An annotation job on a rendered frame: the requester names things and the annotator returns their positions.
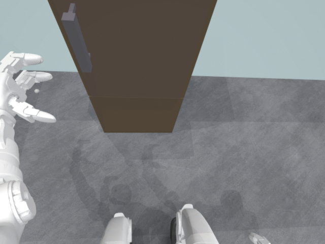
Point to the right robot thigh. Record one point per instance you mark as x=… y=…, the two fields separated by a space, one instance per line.
x=194 y=227

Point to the left robot forearm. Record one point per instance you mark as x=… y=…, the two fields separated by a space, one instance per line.
x=9 y=152

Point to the left robot upper arm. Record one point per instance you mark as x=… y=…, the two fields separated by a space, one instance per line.
x=17 y=207

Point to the cupboard door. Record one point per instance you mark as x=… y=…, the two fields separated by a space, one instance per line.
x=139 y=48

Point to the handle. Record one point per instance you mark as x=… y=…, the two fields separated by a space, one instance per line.
x=73 y=30

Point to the robot left hand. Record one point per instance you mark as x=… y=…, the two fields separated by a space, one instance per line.
x=10 y=64

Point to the right robot shin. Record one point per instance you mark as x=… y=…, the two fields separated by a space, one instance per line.
x=181 y=240

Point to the robot right hand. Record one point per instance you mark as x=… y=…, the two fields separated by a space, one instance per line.
x=256 y=239

